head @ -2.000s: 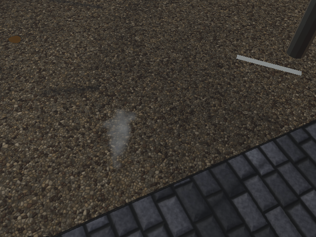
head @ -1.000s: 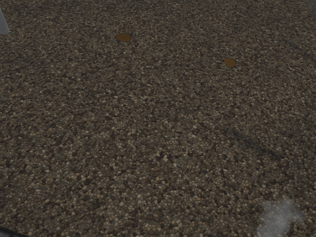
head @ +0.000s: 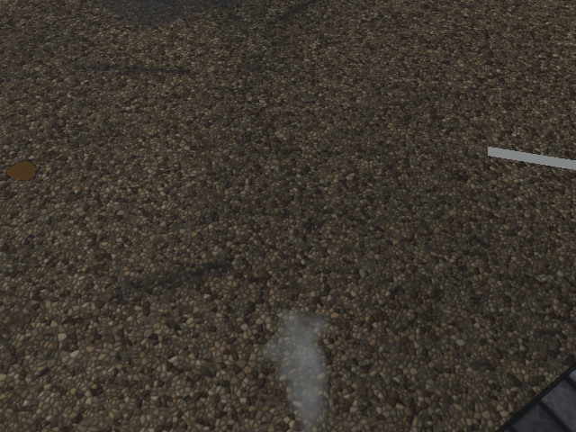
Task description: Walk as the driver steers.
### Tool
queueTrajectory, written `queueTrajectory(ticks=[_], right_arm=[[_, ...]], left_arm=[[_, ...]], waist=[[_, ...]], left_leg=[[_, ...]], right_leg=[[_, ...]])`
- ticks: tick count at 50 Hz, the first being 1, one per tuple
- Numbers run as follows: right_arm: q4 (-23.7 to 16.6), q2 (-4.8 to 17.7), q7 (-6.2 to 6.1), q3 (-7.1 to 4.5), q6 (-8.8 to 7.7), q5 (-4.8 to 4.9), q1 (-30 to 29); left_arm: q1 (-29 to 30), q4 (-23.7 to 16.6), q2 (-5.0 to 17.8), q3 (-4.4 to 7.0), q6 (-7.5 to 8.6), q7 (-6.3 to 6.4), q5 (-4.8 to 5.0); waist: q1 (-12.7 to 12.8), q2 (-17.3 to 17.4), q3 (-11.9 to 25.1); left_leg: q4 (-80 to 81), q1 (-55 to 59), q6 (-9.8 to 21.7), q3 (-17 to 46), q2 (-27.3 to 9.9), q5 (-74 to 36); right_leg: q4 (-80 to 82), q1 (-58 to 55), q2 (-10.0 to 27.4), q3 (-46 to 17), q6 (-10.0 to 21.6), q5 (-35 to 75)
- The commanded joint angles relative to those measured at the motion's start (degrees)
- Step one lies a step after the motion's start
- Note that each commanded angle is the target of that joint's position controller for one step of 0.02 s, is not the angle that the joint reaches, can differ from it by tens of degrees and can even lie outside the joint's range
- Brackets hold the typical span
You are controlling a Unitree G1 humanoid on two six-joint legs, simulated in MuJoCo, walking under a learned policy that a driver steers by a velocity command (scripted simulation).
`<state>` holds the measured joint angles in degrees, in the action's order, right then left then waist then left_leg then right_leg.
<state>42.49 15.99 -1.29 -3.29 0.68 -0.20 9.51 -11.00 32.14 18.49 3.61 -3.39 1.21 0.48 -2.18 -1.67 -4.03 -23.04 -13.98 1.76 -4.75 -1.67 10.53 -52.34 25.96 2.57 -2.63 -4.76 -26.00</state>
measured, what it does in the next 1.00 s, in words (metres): walks ahead, turning left: right foot, then left foot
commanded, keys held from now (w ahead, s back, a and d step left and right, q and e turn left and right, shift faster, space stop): w+q+shift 0.96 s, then w+shift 0.02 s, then w+e+shift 0.02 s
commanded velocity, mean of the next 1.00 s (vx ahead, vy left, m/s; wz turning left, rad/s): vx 0.80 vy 0.00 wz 0.70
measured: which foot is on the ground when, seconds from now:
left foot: down 0.00-0.10, up 0.12-0.54, down 0.56-1.00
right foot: up 0.00-0.08, down 0.10-0.56, up 0.58-0.98, down 1.00-1.00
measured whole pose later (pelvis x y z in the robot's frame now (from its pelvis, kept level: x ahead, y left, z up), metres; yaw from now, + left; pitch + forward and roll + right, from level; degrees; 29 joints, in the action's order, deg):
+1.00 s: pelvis +0.58 +0.24 -0.03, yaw +47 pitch +3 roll +0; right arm 48.9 20.2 0.2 -4.4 -3.6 -0.2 27.9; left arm 1.7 32.6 16.1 -1.9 4.1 -0.7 -2.0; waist -7.2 -0.5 -2.4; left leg -24.8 8.9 9.7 17.7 9.8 27.3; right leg -29.8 33.3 1.3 -2.3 -0.3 -2.8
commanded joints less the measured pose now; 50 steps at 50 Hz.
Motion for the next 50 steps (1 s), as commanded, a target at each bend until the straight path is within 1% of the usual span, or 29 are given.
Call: queueTrajectory(ticks=[1, 3, 4, 5, 6, 7, 8, 9, 10, 11, 15, 20, 22, 24, 26, 27, 28, 29, 30, 31, 32, 35, 37, 40, 44, 46, 48, 49, 50], right_arm=[[-2.4, 12.4, 1.79, -2.76, -1.07, 2.26, 0.1], [-2.2, 12.1, 2.24, -2.27, -1.05, 3.47, -1.0], [-2.0, 10.2, 2.37, -1.61, -1.42, 3.27, -0.4], [-3.2, 5.8, 2.81, -0.24, -2.33, 2.48, -2.7], [-5.3, -0.2, 3.63, 1.21, -3.68, 2.03, -3.5], [-8.0, 4.4, 3.12, 0.03, -4.75, 3.79, -6.7], [-7.8, 7.3, 2.86, -1.03, -4.9, 4.3, -5.9], [-6.4, 8.0, 2.75, -1.54, -4.69, 3.65, -2.8], [-3.6, 8.1, 3.96, -1.97, -2.44, -3.63, -2.0], [-2.9, 7.8, 4.97, -2.35, -1.14, -4.02, -0.1], [-3.2, 5.5, 6.67, -1.83, 0.18, -1.31, -2.5], [-6.7, 3.7, 7.92, -0.34, 0.03, -2.0, -11.4], [-8.5, 2.6, 8.07, 0.58, 0.05, -1.85, -14.4], [-8.9, 2.5, 7.02, 0.98, 0.21, -1.2, -12.2], [-5.9, 5.8, 5.86, -0.38, -0.04, -0.63, 1.1], [-3.0, 9.1, 5.13, -1.95, -0.62, -0.57, 11.9], [0.4, 12.7, 3.91, -3.92, -0.8, -1.17, 21.1], [-0.5, 19.5, 3.14, -5.77, 0.28, -1.23, 14.6], [-2.4, 19.9, 3.4, -5.97, 0.51, -0.95, 15.4], [-1.0, 18.3, 2.75, -5.61, 0.23, -0.89, 15.7], [0.4, 15.5, 2.23, -4.9, -0.44, -0.92, 15.5], [-0.6, 10.7, 1.29, -2.76, -2.75, -0.63, 9.1], [-0.5, 10.3, 1.7, -2.34, -4.06, 0.2, 9.8], [-0.1, 10.8, 1.84, -2.48, -4.8, 0.04, 12.5], [1.8, 12.1, 1.81, -3.08, -4.97, 0.7, 17.3], [2.2, 13.2, 1.23, -3.4, -4.97, 0.78, 16.4], [1.8, 15.7, 0.91, -3.88, -5.13, 0.58, 13.6], [1.7, 17.8, 1.19, -4.2, -5.38, -0.21, 11.3], [2.0, 16.0, 1.34, -3.67, -6.0, -1.18, 8.6]], left_arm=[[-2.9, -2.5, 3.3, 0.44, 1.56, -0.53, 0.23], [-6.8, 0.3, 4.2, 0.96, 2.61, -1.09, 0.61], [-10.4, 2.3, 4.4, 1.31, 3.07, -0.95, 0.81], [-17.7, 4.1, 5.7, 1.89, 3.6, -0.38, 0.55], [-20.9, 3.8, 9.3, 2.51, 4.1, 0.16, -0.61], [-18.6, 3.3, 12.2, 3.57, 5.67, -0.22, -1.71], [-13.1, 2.5, 8.3, 2.47, 7.47, -0.28, -1.22], [-9.7, 2.5, 5.5, 1.64, 8.65, -0.35, -0.61], [-8.9, 3.4, 5.7, 0.88, 7.47, -0.59, -3.7], [-8.4, 3.7, 4.9, 0.76, 7.42, -0.41, -3.43], [-11.2, 6.6, 2.9, 0.4, 8.44, -0.93, -2.81], [-15.1, 11.4, 2.8, 0.38, 9.18, -0.21, -3.06], [-16.3, 13.3, 3.7, 0.39, 8.94, 0.12, -3.0], [-15.8, 14.3, 5.8, 0.46, 8.53, 0.53, -2.92], [-14.1, 14.4, 9.8, 1.37, 6.83, 1.06, -3.53], [-12.3, 13.4, 11.4, 1.8, 6.38, 0.77, -3.28], [-11.1, 12.9, 10.6, 1.61, 6.72, 0.18, -3.28], [-10.4, 7.6, 1.7, -0.46, 7.87, -1.49, -2.1], [-3.6, 4.0, 5.0, -0.56, 9.47, -1.46, -2.3], [1.0, 2.5, 5.2, -0.75, 10.48, -1.54, -2.17], [-1.1, 3.2, 4.4, -1.3, 11.01, -1.41, -2.05], [-4.5, 4.7, 3.4, -1.97, 8.14, -1.63, -4.94], [-1.6, 3.5, 2.8, -2.35, 6.54, -2.03, -5.34], [10.5, -1.3, 1.7, -3.33, 6.45, -2.74, -4.17], [16.6, -3.2, 1.5, -3.84, 7.16, -3.23, -3.03], [16.7, -3.7, 2.5, -3.67, 7.45, -2.92, -2.79], [7.5, -1.2, 6.1, -2.16, 7.57, -1.76, -2.34], [-2.7, 1.2, 9.3, -0.67, 7.65, -0.78, -1.73], [-16.3, 5.1, 11.3, 0.68, 7.61, 0.52, -1.93]], waist=[[0.8, 12.4, 8.8], [4.2, 10.8, 4.4], [6.2, 8.0, 3.4], [10.0, 2.8, 5.5], [10.6, -9.7, 7.7], [11.0, -9.8, 2.9], [8.0, -8.6, -1.8], [5.8, -9.6, -2.8], [4.6, -4.7, -2.2], [3.7, -5.8, -3.1], [3.9, -4.7, -4.4], [5.5, -3.1, -8.1], [5.7, -2.7, -8.3], [3.1, -4.0, -3.9], [-4.4, -7.1, 5.2], [-9.1, -6.8, 10.9], [-12.7, -2.4, 14.9], [-4.4, 17.8, 14.4], [-7.1, 7.8, 19.4], [-6.8, 3.3, 13.1], [-2.9, -1.2, 6.3], [3.9, -1.8, 0.9], [4.2, -0.9, -1.5], [0.8, 1.0, -5.3], [-3.4, 4.2, -1.4], [-2.7, 4.5, 0.6], [2.2, 5.0, 7.7], [8.2, 5.7, 13.2], [15.5, 4.8, 18.0]], left_leg=[[11.4, 1.1, 12.0, 14.8, -12.4, 14.0], [10.0, -6.9, 10.1, 16.1, -10.9, 22.2], [6.9, -13.4, 7.8, 15.7, -9.0, 22.8], [-5.0, -25.2, 3.4, 13.4, -4.6, 22.6], [-25.5, -37.8, -0.6, 7.2, 1.5, 23.0], [-34.3, -43.7, -0.4, 12.0, -0.3, 19.1], [-38.8, -45.9, 0.0, 14.2, -1.5, 12.5], [-40.5, -46.3, -0.5, 14.4, -2.0, 7.0], [-40.7, -38.6, -1.1, 11.5, -0.6, 3.6], [-43.5, -36.4, -1.7, 9.1, -0.5, 1.1], [-46.3, -37.9, -1.6, 7.3, -1.8, -5.3], [-33.3, -38.9, 2.2, 0.6, -3.0, -6.8], [-27.1, -35.6, 4.8, -3.6, -2.1, -3.9], [-22.3, -24.4, 8.4, -8.5, 2.8, -0.2], [-22.6, -9.8, 11.4, -8.8, 7.7, 8.1], [-20.4, 4.3, 13.0, -6.1, 9.5, 10.4], [-14.1, 21.3, 14.2, 1.4, 8.2, 12.6], [-2.5, 35.7, 21.9, 35.6, -8.0, 29.1], [5.9, 37.2, 24.2, 52.2, -12.1, 29.9], [8.6, 32.1, 22.2, 48.6, -12.3, 24.7], [9.8, 22.3, 20.1, 44.0, -11.2, 17.7], [10.8, 4.9, 18.1, 31.0, -3.4, 8.7], [13.1, -1.6, 18.1, 27.8, -0.9, 6.5], [15.8, -5.9, 16.1, 26.0, 2.0, -2.1], [12.4, 3.4, 12.6, 26.7, 1.1, -25.9], [9.2, 8.1, 10.9, 27.1, 0.2, -34.0], [-1.6, 9.3, 7.7, 27.4, 0.7, -49.0], [-12.6, 8.3, 6.9, 27.1, 0.3, -51.5], [-26.7, 3.5, 6.5, 23.9, 1.9, -47.7]], right_leg=[[12.5, -10.4, -2.8, 4.1, 2.3, -0.9], [27.3, -20.1, -3.7, 6.0, 5.7, 8.0], [32.1, -28.7, -3.4, 5.9, 7.1, 10.1], [34.4, -42.0, 4.5, -3.4, 9.0, 5.3], [36.5, -47.6, 18.6, -20.6, 12.6, -8.2], [42.6, -36.3, 24.1, -30.1, 18.6, -20.4], [44.4, -34.3, 21.3, -26.8, 17.0, -19.7], [44.7, -33.7, 18.6, -20.5, 14.4, -13.7], [47.3, -27.6, 15.2, -12.3, 10.7, -7.9], [47.8, -25.3, 12.7, -6.4, 9.7, -1.4], [48.0, -24.1, 11.2, 4.6, 8.9, 7.7], [49.6, -29.3, 11.8, 12.7, 8.6, 17.5], [47.7, -32.3, 12.0, 16.3, 8.2, 32.3], [39.7, -34.4, 12.2, 19.6, 7.3, 69.6], [20.4, -35.8, 14.5, 19.5, 8.0, 92.3], [6.2, -29.5, 14.8, 18.0, 8.7, 89.0], [-11.9, -16.4, 11.7, 17.5, 7.4, 68.2], [-35.8, 13.5, -2.9, 14.3, 2.8, 3.9], [-41.4, 21.0, -4.2, -0.1, 3.9, 4.5], [-38.9, 23.6, -0.8, -2.5, 4.7, 7.2], [-32.0, 20.7, 1.7, -2.1, 5.1, 9.0], [-22.2, 12.0, 5.1, -2.1, 3.1, 6.6], [-15.7, 11.8, 6.0, 0.1, 1.4, 6.6], [-0.6, 11.6, 4.5, 3.1, 0.0, 19.2], [14.0, 6.8, -0.2, 4.1, 2.0, 32.1], [19.3, 2.3, -1.8, 3.2, 3.4, 31.4], [21.3, -13.9, -5.2, 2.2, 4.5, 25.9], [19.7, -24.1, -4.6, 2.3, 5.1, 21.3], [18.9, -36.1, -1.8, 2.8, 6.2, 17.1]])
